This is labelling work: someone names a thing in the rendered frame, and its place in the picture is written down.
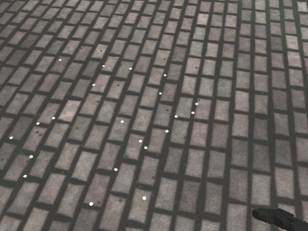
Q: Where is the robot right hand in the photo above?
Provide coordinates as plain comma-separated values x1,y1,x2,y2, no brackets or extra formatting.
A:
252,208,308,231

